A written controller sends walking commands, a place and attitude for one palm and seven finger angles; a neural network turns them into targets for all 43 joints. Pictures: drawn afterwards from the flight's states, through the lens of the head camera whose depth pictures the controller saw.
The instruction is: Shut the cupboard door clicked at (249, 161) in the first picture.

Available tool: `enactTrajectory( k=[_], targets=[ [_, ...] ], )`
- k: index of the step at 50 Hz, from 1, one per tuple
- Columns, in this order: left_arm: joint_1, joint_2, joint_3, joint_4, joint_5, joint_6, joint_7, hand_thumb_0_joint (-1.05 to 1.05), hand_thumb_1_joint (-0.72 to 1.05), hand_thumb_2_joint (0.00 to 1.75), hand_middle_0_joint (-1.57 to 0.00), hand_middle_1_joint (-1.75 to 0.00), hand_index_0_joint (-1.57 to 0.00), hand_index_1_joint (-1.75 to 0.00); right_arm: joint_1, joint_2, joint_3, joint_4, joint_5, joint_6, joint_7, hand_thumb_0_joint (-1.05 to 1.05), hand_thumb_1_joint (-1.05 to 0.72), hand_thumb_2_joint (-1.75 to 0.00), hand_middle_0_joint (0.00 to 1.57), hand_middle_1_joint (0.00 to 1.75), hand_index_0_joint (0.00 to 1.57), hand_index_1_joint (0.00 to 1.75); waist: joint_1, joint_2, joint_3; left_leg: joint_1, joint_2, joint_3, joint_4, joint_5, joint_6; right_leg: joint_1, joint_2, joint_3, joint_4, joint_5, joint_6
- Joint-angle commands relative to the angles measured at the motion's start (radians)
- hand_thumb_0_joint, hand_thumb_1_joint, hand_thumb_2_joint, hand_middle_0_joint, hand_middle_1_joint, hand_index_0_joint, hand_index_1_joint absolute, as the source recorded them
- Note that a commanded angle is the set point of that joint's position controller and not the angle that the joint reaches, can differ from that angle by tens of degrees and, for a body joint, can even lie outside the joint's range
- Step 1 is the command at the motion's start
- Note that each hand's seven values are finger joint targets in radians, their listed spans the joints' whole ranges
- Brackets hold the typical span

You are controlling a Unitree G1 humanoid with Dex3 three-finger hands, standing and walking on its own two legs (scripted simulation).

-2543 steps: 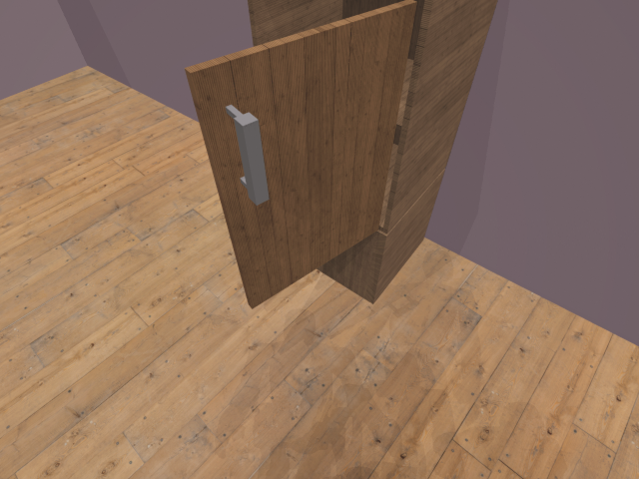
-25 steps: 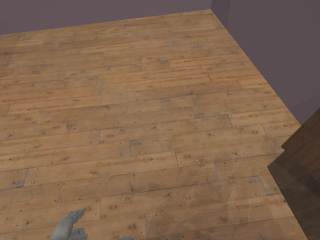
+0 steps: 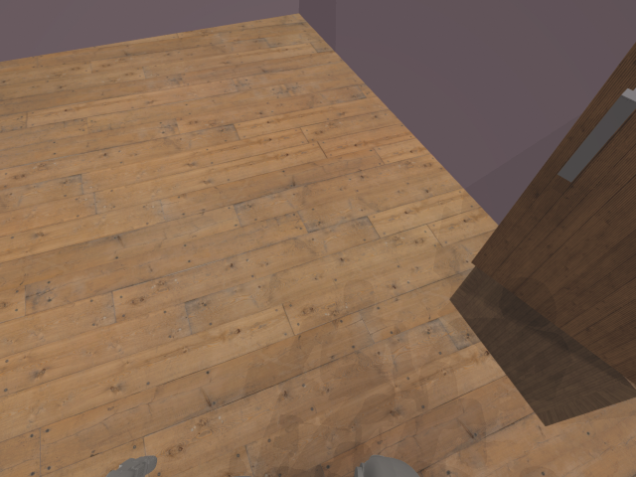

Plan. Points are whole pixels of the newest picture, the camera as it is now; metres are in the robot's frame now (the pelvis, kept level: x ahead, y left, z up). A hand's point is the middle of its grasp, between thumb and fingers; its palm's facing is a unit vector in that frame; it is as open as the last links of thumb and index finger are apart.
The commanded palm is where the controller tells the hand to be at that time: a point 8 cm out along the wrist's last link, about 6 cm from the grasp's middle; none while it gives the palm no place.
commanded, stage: turn to face it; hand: left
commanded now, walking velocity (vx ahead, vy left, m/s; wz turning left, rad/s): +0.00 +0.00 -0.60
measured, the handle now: (602, 133) +0.60 -0.39 +0.11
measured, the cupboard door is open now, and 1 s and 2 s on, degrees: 18 18 18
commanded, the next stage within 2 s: take the last steps up to it in 1.10 s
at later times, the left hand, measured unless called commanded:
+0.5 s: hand (203, 449) +0.17 +0.17 -0.18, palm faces -0.27 -0.94 -0.20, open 7.4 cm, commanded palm none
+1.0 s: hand (264, 416) +0.21 +0.09 -0.16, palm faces -0.51 -0.82 -0.25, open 7.4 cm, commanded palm none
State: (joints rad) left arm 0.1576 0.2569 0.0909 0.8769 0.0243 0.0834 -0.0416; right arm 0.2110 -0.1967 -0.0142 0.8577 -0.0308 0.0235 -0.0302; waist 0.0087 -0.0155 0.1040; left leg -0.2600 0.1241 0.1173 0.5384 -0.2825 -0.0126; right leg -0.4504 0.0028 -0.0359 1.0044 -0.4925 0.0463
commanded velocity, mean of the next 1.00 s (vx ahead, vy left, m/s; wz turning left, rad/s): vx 0.00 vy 0.00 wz -0.50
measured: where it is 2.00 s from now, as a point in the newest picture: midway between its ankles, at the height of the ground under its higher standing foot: outside the picture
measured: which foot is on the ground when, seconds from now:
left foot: down 0.00-0.14, up 0.16-0.42, down 0.44-0.76, up 0.78-1.00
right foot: up 0.00-0.12, down 0.14-0.44, up 0.46-0.74, down 0.76-1.00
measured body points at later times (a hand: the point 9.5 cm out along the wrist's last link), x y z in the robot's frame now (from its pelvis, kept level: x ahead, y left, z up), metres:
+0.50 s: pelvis +0.03 +0.00 -0.01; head +0.08 +0.01 +0.43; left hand +0.18 +0.22 -0.17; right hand +0.04 -0.27 -0.14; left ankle +0.07 +0.11 -0.74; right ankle -0.03 -0.13 -0.71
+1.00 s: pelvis +0.04 -0.03 +0.00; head +0.06 -0.07 +0.44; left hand +0.24 +0.13 -0.14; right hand -0.05 -0.29 -0.15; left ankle +0.10 +0.08 -0.69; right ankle -0.03 -0.12 -0.74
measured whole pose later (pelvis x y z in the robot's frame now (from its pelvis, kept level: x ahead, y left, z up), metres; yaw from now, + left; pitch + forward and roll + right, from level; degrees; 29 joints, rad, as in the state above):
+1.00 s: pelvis +0.04 -0.03 +0.00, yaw -31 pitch +1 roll +0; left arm 0.18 0.19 0.04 0.91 0.03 0.03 0.00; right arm 0.20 -0.25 -0.05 0.92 -0.01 0.06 -0.02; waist -0.02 0.03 0.07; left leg -0.46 0.07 0.04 0.96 -0.43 -0.07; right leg -0.24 0.02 0.00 0.52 -0.30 -0.03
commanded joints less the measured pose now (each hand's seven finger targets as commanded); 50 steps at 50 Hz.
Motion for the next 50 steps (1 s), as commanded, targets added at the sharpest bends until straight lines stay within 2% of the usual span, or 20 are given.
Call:
enactTrajectory(
  k=[1, 5, 6, 7, 8, 10, 13, 17, 20, 22, 23, 26, 33, 36, 37, 38, 39, 41, 43, 50],
  targets=[
    [-0.049, 0.036, 0.003, -0.1, -0.006, -0.032, -0.005, 0.0, 0.9, 0.9, -0.2, -0.3, -0.2, -0.3, 0.056, -0.233, -0.076, -0.04, -0.004, -0.016, -0.008, 0.0, -0.9, -0.9, 0.2, 0.3, 0.2, 0.3, -0.049, 0.246, -0.147, 0.151, 0.218, -0.089, -0.122, 0.435, 0.135, 0.046, 0.0, -0.05, -0.193, 0.025, -0.007],
    [0.049, 0.071, 0.011, -0.07, -0.004, -0.046, 0.001, 0.0, 0.9, 0.9, -0.2, -0.3, -0.2, -0.3, 0.015, -0.247, -0.087, -0.041, 0.006, -0.007, 0.003, 0.0, -0.9, -0.9, 0.2, 0.3, 0.2, 0.3, 0.009, 0.197, -0.155, 0.041, 0.19, -0.015, 0.033, 0.313, 0.053, 0.273, 0.011, -0.072, -0.517, 0.272, -0.038],
    [0.115, 0.139, 0.023, -0.048, 0.002, -0.057, 0.01, 0.0, 0.9, 0.9, -0.2, -0.3, -0.2, -0.3, 0.007, -0.211, -0.084, -0.053, 0.016, -0.006, 0.009, 0.0, -0.9, -0.9, 0.2, 0.3, 0.2, 0.3, 0.04, 0.039, -0.189, -0.077, 0.131, 0.025, 0.19, 0.147, -0.001, 0.416, -0.102, 0.07, -0.624, 0.399, -0.08],
    [0.156, 0.245, 0.043, -0.033, 0.008, -0.072, 0.027, 0.0, 0.9, 0.9, -0.2, -0.3, -0.2, -0.3, -0.038, -0.126, -0.06, -0.105, 0.018, -0.005, 0.017, 0.0, -0.9, -0.9, 0.2, 0.3, 0.2, 0.3, 0.067, -0.265, -0.162, -0.353, -0.032, 0.074, 0.425, -0.325, -0.061, 0.516, -0.353, 0.423, -0.669, 0.704, -0.198],
    [0.193, 0.268, 0.039, -0.023, -0.007, -0.067, 0.038, 0.0, 0.9, 0.9, -0.2, -0.3, -0.2, -0.3, -0.069, -0.149, -0.056, -0.116, 0.018, 0.009, 0.01, 0.0, -0.9, -0.9, 0.2, 0.3, 0.2, 0.3, 0.086, -0.198, -0.163, -0.353, -0.031, -0.072, 0.555, -0.35, -0.053, 0.422, -0.41, 0.438, -0.667, 0.712, -0.275],
    [0.081, 0.204, 0.033, -0.047, -0.002, -0.062, 0.055, 0.0, 0.9, 0.9, -0.2, -0.3, -0.2, -0.3, -0.079, -0.158, -0.059, -0.095, 0.018, 0.008, 0.0, 0.0, -0.9, -0.9, 0.2, 0.3, 0.2, 0.3, 0.037, -0.263, -0.125, -0.417, -0.012, -0.136, 0.634, -0.252, -0.057, 0.392, -0.318, 0.404, -0.657, 0.639, -0.268],
    [0.003, 0.17, 0.019, -0.074, 0.002, -0.061, 0.055, 0.0, 0.9, 0.9, -0.2, -0.3, -0.2, -0.3, -0.035, -0.141, -0.055, -0.057, 0.017, 0.008, 0.01, 0.0, -0.9, -0.9, 0.2, 0.3, 0.2, 0.3, -0.01, -0.147, -0.15, -0.28, -0.026, -0.1, 0.513, -0.16, -0.07, 0.317, -0.236, 0.268, -0.608, 0.687, -0.23],
    [-0.005, 0.193, 0.028, -0.069, 0.008, -0.056, 0.05, 0.0, 0.9, 0.9, -0.2, -0.3, -0.2, -0.3, -0.011, -0.124, -0.052, -0.061, 0.023, 0.004, 0.011, 0.0, -0.9, -0.9, 0.2, 0.3, 0.2, 0.3, -0.014, -0.127, -0.144, -0.169, -0.068, -0.078, 0.277, -0.151, -0.063, 0.258, -0.226, 0.322, -0.595, 0.609, -0.228],
    [-0.042, 0.171, 0.025, -0.074, -0.006, -0.045, 0.045, 0.0, 0.9, 0.9, -0.2, -0.3, -0.2, -0.3, 0.085, -0.135, -0.052, -0.033, 0.023, -0.011, 0.003, 0.0, -0.9, -0.9, 0.2, 0.3, 0.2, 0.3, -0.059, -0.119, -0.156, 0.052, -0.087, -0.072, -0.046, 0.053, -0.052, 0.134, -0.152, 0.315, -0.507, 0.522, -0.146],
    [0.005, 0.07, 0.003, -0.098, -0.019, -0.038, 0.03, 0.0, 0.9, 0.9, -0.2, -0.3, -0.2, -0.3, 0.135, -0.293, -0.079, -0.037, 0.003, -0.026, -0.002, 0.0, -0.9, -0.9, 0.2, 0.3, 0.2, 0.3, -0.061, 0.324, -0.191, 0.201, 0.27, -0.441, -0.244, 0.157, 0.092, -0.083, 0.06, 0.096, -0.178, -0.008, -0.035],
    [-0.008, 0.089, 0.007, -0.112, -0.009, -0.04, 0.026, 0.0, 0.9, 0.9, -0.2, -0.3, -0.2, -0.3, 0.134, -0.305, -0.078, -0.046, -0.004, -0.026, -0.008, 0.0, -0.9, -0.9, 0.2, 0.3, 0.2, 0.3, -0.068, 0.294, -0.182, 0.15, 0.362, -0.495, -0.26, 0.195, 0.174, -0.102, 0.036, 0.078, 0.026, -0.142, -0.026],
    [-0.025, 0.083, 0.02, -0.082, -0.004, -0.034, 0.007, 0.0, 0.9, 0.9, -0.2, -0.3, -0.2, -0.3, 0.02, -0.231, -0.059, -0.071, -0.007, -0.03, -0.013, 0.0, -0.9, -0.9, 0.2, 0.3, 0.2, 0.3, -0.015, 0.21, -0.113, 0.083, 0.251, -0.261, -0.213, 0.338, 0.153, -0.107, -0.027, 0.066, 0.169, -0.021, -0.003],
    [-0.055, 0.037, -0.001, -0.091, -0.006, -0.035, -0.002, 0.0, 0.9, 0.9, -0.2, -0.3, -0.2, -0.3, 0.07, -0.235, -0.073, -0.03, -0.005, -0.018, -0.005, 0.0, -0.9, -0.9, 0.2, 0.3, 0.2, 0.3, -0.049, 0.24, -0.158, 0.153, 0.228, -0.073, -0.117, 0.456, 0.131, 0.051, -0.005, -0.046, -0.213, 0.026, -0.014],
    [0.033, 0.059, 0.003, -0.064, -0.005, -0.047, 0.005, 0.0, 0.9, 0.9, -0.2, -0.3, -0.2, -0.3, 0.033, -0.242, -0.081, -0.028, 0.005, -0.01, 0.004, 0.0, -0.9, -0.9, 0.2, 0.3, 0.2, 0.3, 0.001, 0.209, -0.17, 0.057, 0.198, -0.013, -0.002, 0.336, 0.065, 0.25, 0.012, -0.071, -0.494, 0.258, -0.037],
    [0.087, 0.114, 0.012, -0.046, 0.001, -0.056, 0.013, 0.0, 0.9, 0.9, -0.2, -0.3, -0.2, -0.3, 0.034, -0.213, -0.079, -0.035, 0.013, -0.008, 0.011, 0.0, -0.9, -0.9, 0.2, 0.3, 0.2, 0.3, 0.024, 0.094, -0.185, -0.056, 0.148, 0.011, 0.117, 0.215, 0.014, 0.399, -0.059, 0.027, -0.605, 0.371, -0.069],
    [0.135, 0.218, 0.032, -0.026, 0.009, -0.07, 0.028, 0.0, 0.9, 0.9, -0.2, -0.3, -0.2, -0.3, 0.002, -0.133, -0.06, -0.073, 0.019, -0.008, 0.015, 0.0, -0.9, -0.9, 0.2, 0.3, 0.2, 0.3, 0.05, -0.221, -0.178, -0.305, -0.001, 0.096, 0.319, -0.22, -0.051, 0.529, -0.313, 0.352, -0.668, 0.636, -0.169],
    [0.185, 0.254, 0.031, -0.012, -0.005, -0.069, 0.038, 0.0, 0.9, 0.9, -0.2, -0.3, -0.2, -0.3, -0.057, -0.14, -0.053, -0.094, 0.019, 0.005, 0.011, 0.0, -0.9, -0.9, 0.2, 0.3, 0.2, 0.3, 0.089, -0.21, -0.169, -0.333, -0.041, -0.027, 0.498, -0.368, -0.053, 0.427, -0.41, 0.428, -0.667, 0.756, -0.269],
    [0.093, 0.196, 0.026, -0.021, -0.001, -0.069, 0.057, 0.0, 0.9, 0.9, -0.2, -0.3, -0.2, -0.3, -0.05, -0.143, -0.054, -0.066, 0.019, 0.01, -0.001, 0.0, -0.9, -0.9, 0.2, 0.3, 0.2, 0.3, 0.031, -0.255, -0.131, -0.408, -0.029, -0.133, 0.63, -0.275, -0.051, 0.399, -0.333, 0.408, -0.661, 0.699, -0.28],
    [0.025, 0.143, 0.01, -0.042, -0.002, -0.068, 0.062, 0.0, 0.9, 0.9, -0.2, -0.3, -0.2, -0.3, -0.017, -0.134, -0.051, -0.028, 0.015, 0.005, 0.007, 0.0, -0.9, -0.9, 0.2, 0.3, 0.2, 0.3, -0.004, -0.144, -0.158, -0.347, -0.02, -0.117, 0.584, -0.171, -0.061, 0.393, -0.253, 0.264, -0.607, 0.773, -0.243],
    [0.043, 0.15, 0.013, -0.017, 0.005, -0.067, 0.06, 0.0, 0.9, 0.9, -0.2, -0.3, -0.2, -0.3, -0.006, -0.098, -0.044, -0.009, 0.02, 0.01, 0.008, 0.0, -0.9, -0.9, 0.2, 0.3, 0.2, 0.3, -0.004, -0.131, -0.132, -0.195, -0.072, -0.077, 0.303, -0.139, -0.055, 0.311, -0.231, 0.272, -0.62, 0.704, -0.24]
  ],
)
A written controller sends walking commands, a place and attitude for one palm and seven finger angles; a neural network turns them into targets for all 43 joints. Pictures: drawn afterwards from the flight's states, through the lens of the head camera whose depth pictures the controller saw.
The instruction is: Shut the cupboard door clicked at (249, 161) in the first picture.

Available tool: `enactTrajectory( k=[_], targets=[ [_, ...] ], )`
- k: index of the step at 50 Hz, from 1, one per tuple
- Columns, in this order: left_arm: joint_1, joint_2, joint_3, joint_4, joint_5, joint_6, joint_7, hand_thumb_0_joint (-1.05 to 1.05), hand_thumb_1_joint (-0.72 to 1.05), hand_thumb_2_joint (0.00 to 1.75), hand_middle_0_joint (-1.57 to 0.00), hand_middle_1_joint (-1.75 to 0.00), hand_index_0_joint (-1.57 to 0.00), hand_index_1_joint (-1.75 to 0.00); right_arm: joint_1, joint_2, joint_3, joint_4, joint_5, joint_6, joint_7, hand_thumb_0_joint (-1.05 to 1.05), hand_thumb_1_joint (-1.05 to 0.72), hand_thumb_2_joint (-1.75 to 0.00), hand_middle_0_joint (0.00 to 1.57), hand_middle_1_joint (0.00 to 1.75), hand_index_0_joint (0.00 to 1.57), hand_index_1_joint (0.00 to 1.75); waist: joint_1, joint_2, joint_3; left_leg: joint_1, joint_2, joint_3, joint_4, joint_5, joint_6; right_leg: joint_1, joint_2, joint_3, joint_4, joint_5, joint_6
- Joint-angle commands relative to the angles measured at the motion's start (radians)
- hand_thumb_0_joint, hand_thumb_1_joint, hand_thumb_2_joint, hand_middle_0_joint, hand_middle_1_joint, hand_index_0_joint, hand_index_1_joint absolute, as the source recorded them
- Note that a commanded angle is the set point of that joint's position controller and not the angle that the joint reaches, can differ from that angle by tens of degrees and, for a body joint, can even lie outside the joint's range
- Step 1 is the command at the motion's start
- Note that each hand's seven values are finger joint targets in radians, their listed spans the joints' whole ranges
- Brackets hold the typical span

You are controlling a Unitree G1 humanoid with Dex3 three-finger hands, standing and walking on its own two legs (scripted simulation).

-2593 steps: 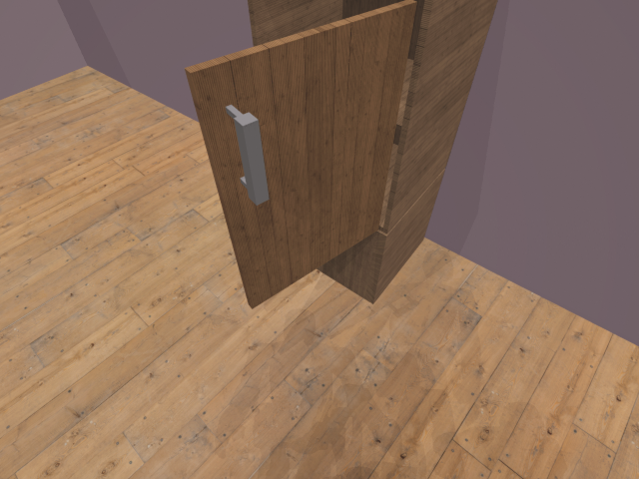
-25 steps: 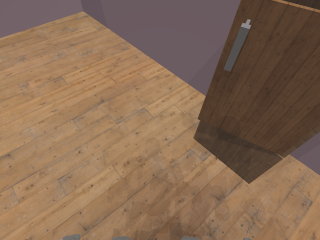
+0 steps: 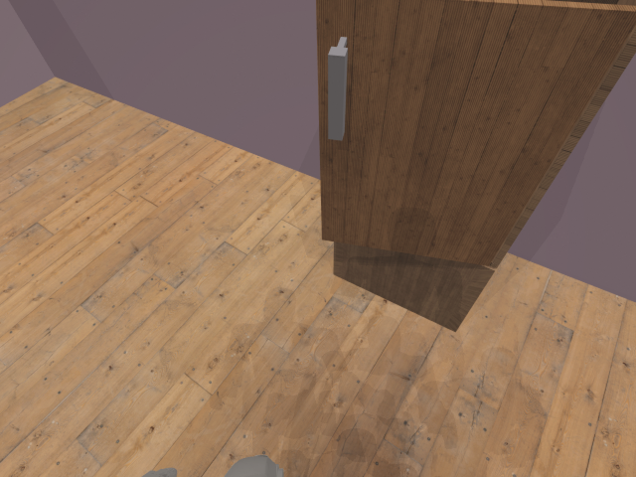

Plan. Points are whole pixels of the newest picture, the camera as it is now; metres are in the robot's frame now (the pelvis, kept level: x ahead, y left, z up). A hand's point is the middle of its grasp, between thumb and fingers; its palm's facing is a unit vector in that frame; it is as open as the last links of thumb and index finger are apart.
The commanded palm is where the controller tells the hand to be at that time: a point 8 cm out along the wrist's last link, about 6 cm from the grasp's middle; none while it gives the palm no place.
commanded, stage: turn to face it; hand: left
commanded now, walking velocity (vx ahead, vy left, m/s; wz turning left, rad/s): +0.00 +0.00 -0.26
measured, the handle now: (339, 90) +0.67 -0.01 +0.11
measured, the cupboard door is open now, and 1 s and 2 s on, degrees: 18 18 18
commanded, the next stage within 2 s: take the last steps up to it in 0.10 s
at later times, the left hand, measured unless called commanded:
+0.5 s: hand out of the picture +0.11 +0.18 -0.16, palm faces -0.09 -0.97 -0.22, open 7.4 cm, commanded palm none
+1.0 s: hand (251, 386) +0.27 +0.13 -0.17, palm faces -0.17 -0.97 -0.19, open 7.4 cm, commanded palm none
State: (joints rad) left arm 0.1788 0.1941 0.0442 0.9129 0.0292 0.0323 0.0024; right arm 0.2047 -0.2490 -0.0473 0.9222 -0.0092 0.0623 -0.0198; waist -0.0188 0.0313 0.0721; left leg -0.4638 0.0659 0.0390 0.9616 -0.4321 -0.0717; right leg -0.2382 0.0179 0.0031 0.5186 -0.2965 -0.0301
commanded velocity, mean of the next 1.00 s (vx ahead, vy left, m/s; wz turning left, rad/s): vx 0.10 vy -0.04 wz -0.12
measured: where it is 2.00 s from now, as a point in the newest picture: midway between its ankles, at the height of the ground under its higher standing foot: outside the picture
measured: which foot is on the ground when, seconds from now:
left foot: up 0.00-0.10, down 0.12-0.42, up 0.44-0.68, down 0.70-1.00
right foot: down 0.00-0.12, up 0.14-0.40, down 0.42-0.72, up 0.74-1.00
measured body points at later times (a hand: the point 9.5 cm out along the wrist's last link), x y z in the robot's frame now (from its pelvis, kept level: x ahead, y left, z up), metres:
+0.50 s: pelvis +0.04 -0.01 +0.00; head +0.05 -0.02 +0.45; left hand +0.12 +0.23 -0.15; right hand +0.02 -0.26 -0.16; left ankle +0.03 +0.12 -0.70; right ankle -0.01 -0.11 -0.74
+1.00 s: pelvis +0.16 -0.04 +0.00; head +0.19 -0.04 +0.45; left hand +0.28 +0.18 -0.15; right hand +0.09 -0.25 -0.15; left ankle +0.16 +0.09 -0.74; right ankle +0.17 -0.18 -0.72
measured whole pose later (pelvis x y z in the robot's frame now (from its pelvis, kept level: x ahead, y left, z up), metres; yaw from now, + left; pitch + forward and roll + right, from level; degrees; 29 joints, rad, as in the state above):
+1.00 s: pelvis +0.16 -0.04 +0.00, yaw -10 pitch +0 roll -1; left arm 0.17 0.19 0.05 1.01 0.02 0.00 -0.01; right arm 0.35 -0.14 -0.01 1.07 -0.02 0.00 -0.03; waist -0.03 0.00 0.05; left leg -0.19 0.09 0.12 0.49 -0.29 -0.03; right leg -0.35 -0.05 -0.05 0.60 -0.22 0.01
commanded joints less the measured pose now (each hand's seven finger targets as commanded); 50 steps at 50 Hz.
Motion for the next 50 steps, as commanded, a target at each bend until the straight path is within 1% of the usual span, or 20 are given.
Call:
enactTrajectory(
  k=[1, 4, 6, 7, 12, 15, 18, 19, 21, 22, 27, 33, 34, 35, 36, 37, 40, 43, 48, 50],
  targets=[
    [0.017, 0.209, 0.061, -0.05, 0.0, -0.014, 0.017, 0.0, 0.9, 0.9, -0.2, -0.3, -0.2, -0.3, 0.005, -0.044, -0.009, -0.072, -0.001, -0.032, -0.004, 0.0, -0.9, -0.9, 0.2, 0.3, 0.2, 0.3, 0.02, -0.176, -0.094, 0.043, -0.02, 0.0, -0.186, 0.024, 0.01, 0.08, -0.244, 0.248, -0.124, 0.499, -0.161],
    [-0.014, 0.179, 0.055, -0.046, -0.013, -0.007, 0.016, 0.0, 0.9, 0.9, -0.2, -0.3, -0.2, -0.3, 0.103, -0.052, -0.006, -0.032, -0.003, -0.05, -0.009, 0.0, -0.9, -0.9, 0.2, 0.3, 0.2, 0.3, -0.026, -0.125, -0.105, 0.278, -0.015, -0.01, -0.505, 0.268, 0.027, -0.042, -0.172, 0.213, -0.033, 0.355, -0.074],
    [0.067, 0.09, 0.039, -0.053, -0.022, 0.002, 0.007, 0.0, 0.9, 0.9, -0.2, -0.3, -0.2, -0.3, 0.123, -0.187, -0.025, -0.035, -0.021, -0.062, -0.018, 0.0, -0.9, -0.9, 0.2, 0.3, 0.2, 0.3, -0.003, 0.251, -0.136, 0.374, 0.297, -0.322, -0.619, 0.472, 0.179, -0.185, 0.009, 0.036, 0.194, -0.132, 0.024],
    [0.028, 0.114, 0.036, -0.062, -0.015, 0.001, 0.004, 0.0, 0.9, 0.9, -0.2, -0.3, -0.2, -0.3, 0.124, -0.185, -0.025, -0.041, -0.023, -0.061, -0.023, 0.0, -0.9, -0.9, 0.2, 0.3, 0.2, 0.3, -0.02, 0.223, -0.103, 0.307, 0.346, -0.378, -0.656, 0.48, 0.247, -0.195, 0.016, 0.025, 0.357, -0.294, 0.033],
    [0.008, 0.076, 0.037, -0.029, -0.011, 0.007, -0.019, 0.0, 0.9, 0.9, -0.2, -0.3, -0.2, -0.3, 0.05, -0.13, -0.012, -0.04, -0.032, -0.062, -0.029, 0.0, -0.9, -0.9, 0.2, 0.3, 0.2, 0.3, 0.006, 0.133, -0.103, 0.31, 0.249, -0.176, -0.627, 0.485, 0.228, -0.183, -0.029, -0.01, 0.391, -0.23, 0.047],
    [-0.001, 0.064, 0.03, -0.02, -0.007, 0.004, -0.032, 0.0, 0.9, 0.9, -0.2, -0.3, -0.2, -0.3, 0.082, -0.153, -0.026, -0.013, -0.033, -0.055, -0.023, 0.0, -0.9, -0.9, 0.2, 0.3, 0.2, 0.3, -0.017, 0.159, -0.104, 0.297, 0.247, -0.162, -0.647, 0.212, 0.209, -0.116, -0.007, -0.062, 0.228, -0.199, 0.038],
    [0.081, 0.073, 0.037, 0.017, -0.003, -0.006, -0.042, 0.0, 0.9, 0.9, -0.2, -0.3, -0.2, -0.3, 0.058, -0.155, -0.035, 0.006, -0.024, -0.052, -0.017, 0.0, -0.9, -0.9, 0.2, 0.3, 0.2, 0.3, 0.026, 0.095, -0.073, 0.161, 0.202, -0.102, -0.59, -0.012, 0.155, 0.077, 0.018, -0.096, -0.048, -0.024, 0.025],
    [0.13, 0.104, 0.046, 0.034, 0.0, -0.013, -0.038, 0.0, 0.9, 0.9, -0.2, -0.3, -0.2, -0.3, 0.05, -0.133, -0.035, 0.005, -0.019, -0.053, -0.013, 0.0, -0.9, -0.9, 0.2, 0.3, 0.2, 0.3, 0.044, 0.026, -0.064, 0.076, 0.148, -0.042, -0.506, -0.077, 0.119, 0.171, -0.017, -0.037, -0.141, -0.048, 0.007],
    [0.217, 0.243, 0.071, 0.059, 0.003, -0.025, -0.019, 0.0, 0.9, 0.9, -0.2, -0.3, -0.2, -0.3, -0.046, -0.041, -0.009, -0.06, -0.012, -0.06, 0.004, 0.0, -0.9, -0.9, 0.2, 0.3, 0.2, 0.3, 0.111, -0.304, -0.012, -0.219, -0.031, 0.093, -0.103, -0.206, 0.045, 0.252, -0.346, 0.443, -0.376, -0.301, -0.17],
    [0.23, 0.218, 0.065, 0.065, -0.004, -0.034, -0.006, 0.0, 0.9, 0.9, -0.2, -0.3, -0.2, -0.3, -0.085, -0.065, -0.015, -0.067, -0.016, -0.054, 0.007, 0.0, -0.9, -0.9, 0.2, 0.3, 0.2, 0.3, 0.11, -0.243, 0.019, -0.229, -0.005, 0.012, 0.036, -0.152, 0.055, 0.173, -0.371, 0.489, -0.402, -0.37, -0.221],
    [0.108, 0.124, 0.036, 0.064, 0.0, -0.066, 0.006, 0.0, 0.9, 0.9, -0.2, -0.3, -0.2, -0.3, 0.004, -0.02, -0.012, -0.003, -0.019, -0.065, 0.021, 0.0, -0.9, -0.9, 0.2, 0.3, 0.2, 0.3, 0.003, -0.145, 0.033, -0.118, 0.031, 0.014, -0.005, 0.035, 0.041, 0.097, -0.252, 0.183, -0.311, 0.101, -0.188],
    [0.108, 0.13, 0.037, 0.107, -0.012, -0.061, 0.0, 0.0, 0.9, 0.9, -0.2, -0.3, -0.2, -0.3, 0.123, -0.01, 0.0, 0.041, -0.016, -0.093, 0.012, 0.0, -0.9, -0.9, 0.2, 0.3, 0.2, 0.3, -0.036, -0.116, -0.04, 0.239, -0.027, 0.09, -0.446, 0.239, 0.046, 0.036, -0.172, 0.091, -0.152, 0.188, -0.118],
    [0.122, 0.103, 0.032, 0.11, -0.018, -0.058, -0.002, 0.0, 0.9, 0.9, -0.2, -0.3, -0.2, -0.3, 0.202, -0.05, -0.006, 0.072, -0.021, -0.106, 0.006, 0.0, -0.9, -0.9, 0.2, 0.3, 0.2, 0.3, -0.06, -0.016, -0.09, 0.397, 0.013, 0.018, -0.523, 0.288, 0.063, -0.031, -0.123, 0.062, 0.004, 0.194, -0.084],
    [0.178, 0.049, 0.023, 0.101, -0.023, -0.057, -0.006, 0.0, 0.9, 0.9, -0.2, -0.3, -0.2, -0.3, 0.288, -0.149, -0.026, 0.092, -0.035, -0.114, -0.005, 0.0, -0.9, -0.9, 0.2, 0.3, 0.2, 0.3, -0.074, 0.211, -0.154, 0.57, 0.241, -0.273, -0.577, 0.327, 0.156, -0.216, -0.021, -0.019, 0.233, -0.037, -0.029],
    [0.146, 0.052, 0.015, 0.07, -0.017, -0.057, -0.008, 0.0, 0.9, 0.9, -0.2, -0.3, -0.2, -0.3, 0.353, -0.207, -0.035, 0.096, -0.037, -0.101, -0.016, 0.0, -0.9, -0.9, 0.2, 0.3, 0.2, 0.3, -0.098, 0.268, -0.156, 0.573, 0.409, -0.475, -0.678, 0.304, 0.257, -0.318, 0.025, -0.053, 0.459, -0.324, -0.011],
    [0.097, 0.077, 0.017, 0.058, -0.003, -0.046, -0.004, 0.0, 0.9, 0.9, -0.2, -0.3, -0.2, -0.3, 0.338, -0.206, -0.028, 0.097, -0.035, -0.097, -0.022, 0.0, -0.9, -0.9, 0.2, 0.3, 0.2, 0.3, -0.093, 0.235, -0.128, 0.502, 0.429, -0.494, -0.696, 0.257, 0.28, -0.362, -0.013, 0.013, 0.602, -0.324, -0.017],
    [0.041, 0.048, 0.026, 0.063, -0.002, -0.039, -0.023, 0.0, 0.9, 0.9, -0.2, -0.3, -0.2, -0.3, 0.19, -0.101, -0.006, 0.061, -0.031, -0.102, -0.024, 0.0, -0.9, -0.9, 0.2, 0.3, 0.2, 0.3, -0.029, 0.107, 0.028, 0.259, 0.324, -0.276, -0.756, 0.204, 0.234, -0.336, -0.091, 0.025, 0.597, -0.14, 0.009],
    [0.069, 0.011, 0.019, 0.076, -0.007, -0.029, -0.029, 0.0, 0.9, 0.9, -0.2, -0.3, -0.2, -0.3, 0.152, -0.09, -0.004, 0.065, -0.029, -0.106, -0.022, 0.0, -0.9, -0.9, 0.2, 0.3, 0.2, 0.3, 0.001, 0.111, -0.024, 0.23, 0.251, -0.108, -0.74, 0.276, 0.209, -0.198, -0.089, -0.025, 0.365, -0.083, 0.022],
    [0.109, 0.012, 0.011, 0.103, -0.01, -0.03, -0.009, 0.0, 0.9, 0.9, -0.2, -0.3, -0.2, -0.3, 0.098, -0.056, -0.001, 0.092, -0.014, -0.079, -0.021, 0.0, -0.9, -0.9, 0.2, 0.3, 0.2, 0.3, 0.048, 0.082, -0.043, 0.181, 0.158, 0.0, -0.586, 0.399, 0.147, 0.045, -0.033, -0.094, -0.023, 0.162, 0.051],
    [0.161, 0.11, 0.02, 0.122, -0.006, -0.047, 0.009, 0.0, 0.9, 0.9, -0.2, -0.3, -0.2, -0.3, 0.119, -0.003, 0.0, 0.099, 0.0, -0.074, -0.01, 0.0, -0.9, -0.9, 0.2, 0.3, 0.2, 0.3, 0.056, -0.082, -0.082, 0.117, 0.05, 0.058, -0.464, 0.195, 0.065, 0.156, -0.174, 0.109, -0.132, 0.407, 0.008]
  ],
)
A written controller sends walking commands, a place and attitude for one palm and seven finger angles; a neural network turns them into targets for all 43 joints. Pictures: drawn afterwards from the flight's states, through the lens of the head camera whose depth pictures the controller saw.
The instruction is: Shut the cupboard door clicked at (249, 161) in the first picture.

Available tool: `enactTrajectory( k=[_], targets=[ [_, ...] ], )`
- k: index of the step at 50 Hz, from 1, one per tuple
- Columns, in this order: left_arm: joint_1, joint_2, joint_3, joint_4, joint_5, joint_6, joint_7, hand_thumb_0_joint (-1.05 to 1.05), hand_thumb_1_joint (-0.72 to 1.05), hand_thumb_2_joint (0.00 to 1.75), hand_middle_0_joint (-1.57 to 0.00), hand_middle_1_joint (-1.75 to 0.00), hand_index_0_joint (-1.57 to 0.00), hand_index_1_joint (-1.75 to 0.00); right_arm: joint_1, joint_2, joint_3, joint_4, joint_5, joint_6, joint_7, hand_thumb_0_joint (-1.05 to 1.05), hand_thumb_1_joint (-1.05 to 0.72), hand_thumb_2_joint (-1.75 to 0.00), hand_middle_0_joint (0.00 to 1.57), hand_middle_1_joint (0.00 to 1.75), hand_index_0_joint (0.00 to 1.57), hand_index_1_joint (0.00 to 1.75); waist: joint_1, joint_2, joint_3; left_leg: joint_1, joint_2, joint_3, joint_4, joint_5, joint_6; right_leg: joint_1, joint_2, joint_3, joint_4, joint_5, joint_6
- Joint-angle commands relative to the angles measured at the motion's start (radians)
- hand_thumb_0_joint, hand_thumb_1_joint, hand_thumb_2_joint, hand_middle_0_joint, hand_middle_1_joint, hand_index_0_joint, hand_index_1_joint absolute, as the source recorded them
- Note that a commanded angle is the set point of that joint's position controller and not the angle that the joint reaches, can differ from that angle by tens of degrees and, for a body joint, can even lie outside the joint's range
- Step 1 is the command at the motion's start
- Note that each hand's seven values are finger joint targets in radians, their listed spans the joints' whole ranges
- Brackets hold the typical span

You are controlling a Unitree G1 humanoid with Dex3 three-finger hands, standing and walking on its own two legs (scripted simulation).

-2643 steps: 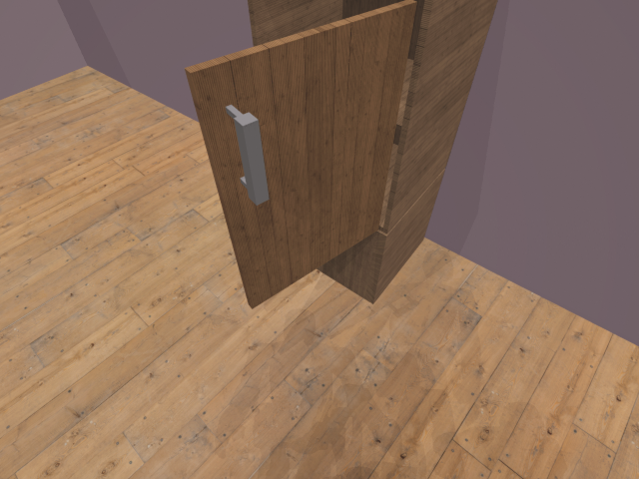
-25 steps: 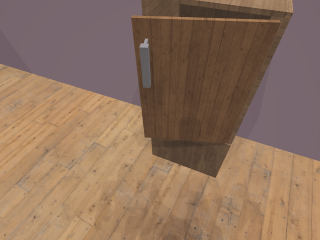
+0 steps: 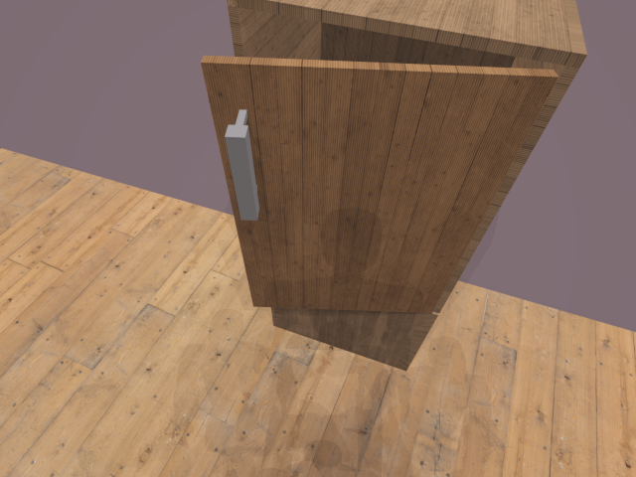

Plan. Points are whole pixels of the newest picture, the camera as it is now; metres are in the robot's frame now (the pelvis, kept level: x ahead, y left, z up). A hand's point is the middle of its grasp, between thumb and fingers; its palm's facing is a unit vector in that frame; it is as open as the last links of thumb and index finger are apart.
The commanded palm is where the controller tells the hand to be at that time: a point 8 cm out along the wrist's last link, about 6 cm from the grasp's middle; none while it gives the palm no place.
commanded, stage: come to a stop and stand still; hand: left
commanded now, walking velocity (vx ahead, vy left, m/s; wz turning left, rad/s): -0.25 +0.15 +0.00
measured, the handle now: (246, 167) +0.49 +0.12 +0.11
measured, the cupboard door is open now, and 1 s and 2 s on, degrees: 18 18 18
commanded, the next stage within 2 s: look again from close up in 1.12 s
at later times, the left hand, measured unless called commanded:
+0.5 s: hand out of the picture +0.06 +0.21 -0.18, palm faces +0.06 -0.98 -0.20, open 7.4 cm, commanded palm none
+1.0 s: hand out of the picture +0.01 +0.14 -0.17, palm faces +0.02 -0.99 -0.15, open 7.3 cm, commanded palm none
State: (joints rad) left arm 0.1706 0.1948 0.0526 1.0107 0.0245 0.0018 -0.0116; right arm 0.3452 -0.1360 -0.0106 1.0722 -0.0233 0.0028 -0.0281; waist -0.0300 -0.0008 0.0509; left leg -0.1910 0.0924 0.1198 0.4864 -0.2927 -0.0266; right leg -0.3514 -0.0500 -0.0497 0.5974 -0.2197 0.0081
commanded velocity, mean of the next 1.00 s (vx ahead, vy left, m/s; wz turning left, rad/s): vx -0.04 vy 0.01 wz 0.00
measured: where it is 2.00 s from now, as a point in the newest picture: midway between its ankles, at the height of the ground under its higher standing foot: outside the picture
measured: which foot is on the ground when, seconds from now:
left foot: down 0.00-0.08, up 0.10-0.30, down 0.32-1.00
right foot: up 0.00-0.00, down 0.02-0.34, up 0.36-0.60, down 0.62-1.00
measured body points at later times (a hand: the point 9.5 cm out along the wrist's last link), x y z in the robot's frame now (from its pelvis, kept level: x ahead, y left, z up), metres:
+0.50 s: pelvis +0.02 +0.02 +0.00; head +0.06 +0.05 +0.45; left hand +0.06 +0.27 -0.17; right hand +0.11 -0.22 -0.13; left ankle +0.02 +0.10 -0.74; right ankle -0.01 -0.13 -0.70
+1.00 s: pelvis +0.02 -0.01 +0.01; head +0.03 -0.01 +0.46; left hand +0.01 +0.20 -0.16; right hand -0.01 -0.24 -0.15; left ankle +0.02 +0.10 -0.74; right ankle -0.02 -0.12 -0.74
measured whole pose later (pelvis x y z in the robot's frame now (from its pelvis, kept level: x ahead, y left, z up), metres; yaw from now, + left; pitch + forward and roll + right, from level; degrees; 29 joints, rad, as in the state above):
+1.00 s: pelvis +0.02 -0.01 +0.01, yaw +1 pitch -1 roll +0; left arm 0.28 0.14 -0.01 1.15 0.01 0.00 0.03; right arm 0.30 -0.15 -0.01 1.17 0.00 0.02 -0.03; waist -0.02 -0.02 0.04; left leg -0.16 0.02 0.07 0.37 -0.19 0.00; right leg -0.09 0.00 0.00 0.37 -0.26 -0.01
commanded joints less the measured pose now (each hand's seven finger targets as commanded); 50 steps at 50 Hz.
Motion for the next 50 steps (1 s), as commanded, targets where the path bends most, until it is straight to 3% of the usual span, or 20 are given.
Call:
enactTrajectory(
  k=[1, 2, 4, 6, 8, 11, 14, 15, 16, 17, 20, 22, 25, 28, 31, 32, 33, 35, 41, 50],
  targets=[
    [0.13, 0.162, 0.012, 0.021, -0.002, -0.017, 0.028, 0.0, 0.9, 0.9, -0.2, -0.3, -0.2, -0.3, 0.022, -0.082, -0.031, -0.047, 0.02, -0.003, 0.007, 0.0, -0.9, -0.9, 0.2, 0.3, 0.2, 0.3, 0.035, -0.119, -0.047, -0.162, -0.034, 0.001, 0.03, -0.116, -0.002, 0.239, -0.218, 0.225, -0.233, 0.375, -0.083],
    [0.101, 0.173, 0.01, 0.01, -0.003, -0.012, 0.03, 0.0, 0.9, 0.9, -0.2, -0.3, -0.2, -0.3, 0.039, -0.07, -0.031, -0.041, 0.019, 0.008, 0.008, 0.0, -0.9, -0.9, 0.2, 0.3, 0.2, 0.3, 0.019, -0.078, -0.022, -0.097, -0.04, -0.018, 0.029, -0.103, -0.001, 0.163, -0.237, 0.225, -0.225, 0.448, -0.099],
    [0.079, 0.16, 0.014, 0.014, -0.006, -0.019, 0.042, 0.0, 0.9, 0.9, -0.2, -0.3, -0.2, -0.3, 0.053, -0.095, -0.039, -0.021, 0.015, 0.02, -0.001, 0.0, -0.9, -0.9, 0.2, 0.3, 0.2, 0.3, 0.023, -0.259, -0.091, -0.088, -0.034, -0.019, 0.097, -0.102, -0.01, 0.246, -0.227, 0.216, -0.183, 0.739, -0.12],
    [0.093, 0.161, 0.021, 0.018, -0.004, -0.014, 0.055, 0.0, 0.9, 0.9, -0.2, -0.3, -0.2, -0.3, 0.032, -0.112, -0.047, -0.03, 0.019, 0.025, -0.005, 0.0, -0.9, -0.9, 0.2, 0.3, 0.2, 0.3, 0.045, -0.258, -0.12, -0.166, -0.046, -0.042, 0.205, -0.198, -0.015, 0.351, -0.263, 0.223, -0.142, 1.005, -0.164],
    [0.097, 0.173, 0.036, 0.012, 0.002, -0.003, 0.066, 0.0, 0.9, 0.9, -0.2, -0.3, -0.2, -0.3, -0.005, -0.115, -0.05, -0.051, 0.022, 0.027, -0.006, 0.0, -0.9, -0.9, 0.2, 0.3, 0.2, 0.3, 0.065, -0.221, -0.137, -0.236, -0.062, -0.066, 0.286, -0.239, -0.017, 0.417, -0.301, 0.238, -0.116, 1.102, -0.206],
    [0.052, 0.177, 0.045, -0.013, 0.008, 0.01, 0.068, 0.0, 0.9, 0.9, -0.2, -0.3, -0.2, -0.3, -0.047, -0.11, -0.054, -0.082, 0.022, 0.036, -0.004, 0.0, -0.9, -0.9, 0.2, 0.3, 0.2, 0.3, 0.056, -0.184, -0.136, -0.216, -0.074, -0.101, 0.286, -0.217, -0.017, 0.355, -0.296, 0.211, -0.132, 0.946, -0.209],
    [-0.016, 0.15, 0.042, -0.041, -0.002, 0.021, 0.063, 0.0, 0.9, 0.9, -0.2, -0.3, -0.2, -0.3, 0.019, -0.107, -0.053, -0.069, 0.014, 0.032, 0.006, 0.0, -0.9, -0.9, 0.2, 0.3, 0.2, 0.3, -0.001, -0.149, -0.134, -0.003, -0.056, -0.076, -0.04, 0.122, -0.013, 0.18, -0.207, 0.135, -0.079, 0.554, -0.114],
    [0.002, 0.11, 0.032, -0.054, -0.008, 0.027, 0.059, 0.0, 0.9, 0.9, -0.2, -0.3, -0.2, -0.3, 0.013, -0.159, -0.059, -0.083, 0.005, 0.02, 0.006, 0.0, -0.9, -0.9, 0.2, 0.3, 0.2, 0.3, 0.008, 0.005, -0.141, 0.086, 0.049, -0.175, -0.113, 0.325, 0.024, 0.07, -0.112, 0.072, -0.018, 0.272, -0.052],
    [0.031, 0.055, 0.02, -0.064, -0.011, 0.035, 0.057, 0.0, 0.9, 0.9, -0.2, -0.3, -0.2, -0.3, -0.025, -0.225, -0.067, -0.109, -0.004, 0.015, 0.005, 0.0, -0.9, -0.9, 0.2, 0.3, 0.2, 0.3, 0.022, 0.228, -0.121, 0.034, 0.217, -0.321, -0.165, 0.536, 0.114, 0.026, -0.007, -0.009, 0.073, -0.136, 0.008],
    [0.029, 0.058, 0.016, -0.065, -0.002, 0.044, 0.06, 0.0, 0.9, 0.9, -0.2, -0.3, -0.2, -0.3, -0.062, -0.226, -0.067, -0.122, -0.007, 0.015, 0.002, 0.0, -0.9, -0.9, 0.2, 0.3, 0.2, 0.3, 0.013, 0.238, -0.094, -0.039, 0.256, -0.343, -0.194, 0.483, 0.183, 0.032, 0.03, 0.027, 0.232, -0.345, 0.01],
    [0.029, 0.073, 0.018, -0.039, -0.005, 0.048, 0.046, 0.0, 0.9, 0.9, -0.2, -0.3, -0.2, -0.3, -0.125, -0.185, -0.042, -0.126, -0.006, 0.0, -0.024, 0.0, -0.9, -0.9, 0.2, 0.3, 0.2, 0.3, 0.035, 0.187, -0.034, -0.017, 0.196, -0.274, -0.163, 0.588, 0.199, -0.042, 0.024, 0.124, 0.366, -0.264, 0.007],
    [0.061, 0.062, 0.008, -0.016, -0.008, 0.037, 0.038, 0.0, 0.9, 0.9, -0.2, -0.3, -0.2, -0.3, -0.144, -0.183, -0.038, -0.125, -0.002, -0.006, -0.024, 0.0, -0.9, -0.9, 0.2, 0.3, 0.2, 0.3, 0.04, 0.137, -0.073, 0.06, 0.179, -0.231, -0.136, 0.619, 0.203, -0.015, 0.022, 0.095, 0.268, -0.242, 0.015],
    [0.051, 0.058, -0.006, -0.009, -0.012, 0.032, 0.033, 0.0, 0.9, 0.9, -0.2, -0.3, -0.2, -0.3, -0.113, -0.202, -0.047, -0.094, 0.001, -0.003, -0.02, 0.0, -0.9, -0.9, 0.2, 0.3, 0.2, 0.3, 0.011, 0.148, -0.095, 0.113, 0.18, -0.243, -0.145, 0.54, 0.194, 0.045, 0.022, 0.053, 0.091, -0.227, 0.015],
    [0.115, 0.059, -0.012, 0.026, -0.01, 0.019, 0.033, 0.0, 0.9, 0.9, -0.2, -0.3, -0.2, -0.3, -0.12, -0.191, -0.046, -0.071, 0.012, -0.002, -0.017, 0.0, -0.9, -0.9, 0.2, 0.3, 0.2, 0.3, 0.032, 0.106, -0.091, 0.088, 0.134, -0.222, -0.1, 0.488, 0.147, 0.162, 0.025, 0.045, -0.167, -0.02, 0.005],
    [0.11, 0.103, -0.021, 0.045, -0.008, 0.0, 0.039, 0.0, 0.9, 0.9, -0.2, -0.3, -0.2, -0.3, -0.119, -0.137, -0.036, -0.061, 0.026, -0.001, -0.002, 0.0, -0.9, -0.9, 0.2, 0.3, 0.2, 0.3, 0.004, 0.01, -0.024, 0.024, 0.015, -0.16, -0.123, 0.135, 0.048, 0.152, -0.083, 0.164, -0.275, 0.115, -0.041],
    [0.107, 0.098, -0.024, 0.046, -0.008, -0.003, 0.039, 0.0, 0.9, 0.9, -0.2, -0.3, -0.2, -0.3, -0.113, -0.126, -0.035, -0.05, 0.024, -0.002, 0.002, 0.0, -0.9, -0.9, 0.2, 0.3, 0.2, 0.3, 0.004, 0.053, -0.022, 0.045, 0.006, -0.163, -0.134, 0.191, 0.048, 0.147, -0.075, 0.158, -0.263, 0.152, -0.041],
    [0.116, 0.095, -0.026, 0.061, -0.008, -0.012, 0.04, 0.0, 0.9, 0.9, -0.2, -0.3, -0.2, -0.3, -0.107, -0.125, -0.031, -0.037, 0.019, -0.004, 0.0, 0.0, -0.9, -0.9, 0.2, 0.3, 0.2, 0.3, 0.005, -0.044, -0.057, 0.075, 0.009, -0.147, -0.114, 0.267, 0.045, 0.166, -0.058, 0.149, -0.243, 0.239, -0.038],
    [0.127, 0.074, -0.034, 0.074, -0.011, -0.019, 0.044, 0.0, 0.9, 0.9, -0.2, -0.3, -0.2, -0.3, -0.089, -0.132, -0.032, -0.018, 0.019, -0.009, -0.002, 0.0, -0.9, -0.9, 0.2, 0.3, 0.2, 0.3, 0.003, -0.108, -0.081, 0.115, 0.016, -0.14, -0.119, 0.274, 0.046, 0.176, -0.06, 0.141, -0.255, 0.253, -0.032],
    [0.146, 0.057, -0.039, 0.096, -0.015, -0.014, 0.045, 0.0, 0.9, 0.9, -0.2, -0.3, -0.2, -0.3, -0.074, -0.121, -0.014, 0.028, 0.016, -0.007, 0.0, 0.0, -0.9, -0.9, 0.2, 0.3, 0.2, 0.3, 0.016, -0.038, 0.035, 0.069, 0.006, -0.139, -0.178, 0.154, 0.042, 0.14, -0.05, 0.148, -0.312, 0.063, -0.033],
    [0.174, 0.037, -0.039, 0.119, -0.021, -0.016, 0.047, 0.0, 0.9, 0.9, -0.2, -0.3, -0.2, -0.3, -0.006, -0.092, -0.005, 0.065, 0.013, -0.007, -0.007, 0.0, -0.9, -0.9, 0.2, 0.3, 0.2, 0.3, 0.021, 0.0, 0.045, 0.047, 0.0, -0.134, -0.178, 0.153, 0.037, 0.166, -0.05, 0.147, -0.326, 0.052, -0.044]
  ],
)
